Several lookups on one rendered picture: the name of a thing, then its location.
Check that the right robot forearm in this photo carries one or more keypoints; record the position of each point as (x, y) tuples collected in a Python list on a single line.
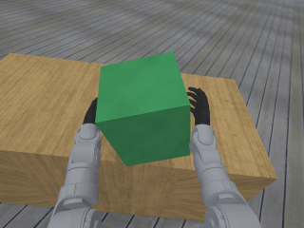
[(216, 186)]

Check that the pedestal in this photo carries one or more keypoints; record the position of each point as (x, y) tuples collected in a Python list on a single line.
[(43, 102)]

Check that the robot right hand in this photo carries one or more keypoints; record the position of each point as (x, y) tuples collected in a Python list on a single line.
[(201, 111)]

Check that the carton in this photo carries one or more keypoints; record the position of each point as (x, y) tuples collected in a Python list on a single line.
[(143, 109)]

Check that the robot left hand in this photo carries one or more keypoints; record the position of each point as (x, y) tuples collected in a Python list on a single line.
[(90, 115)]

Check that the left robot upper arm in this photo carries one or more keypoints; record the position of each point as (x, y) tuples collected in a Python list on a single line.
[(87, 217)]

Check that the right robot upper arm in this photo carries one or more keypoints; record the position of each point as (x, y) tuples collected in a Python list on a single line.
[(230, 215)]

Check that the left robot forearm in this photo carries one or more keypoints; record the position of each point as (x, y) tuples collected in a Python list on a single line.
[(81, 184)]

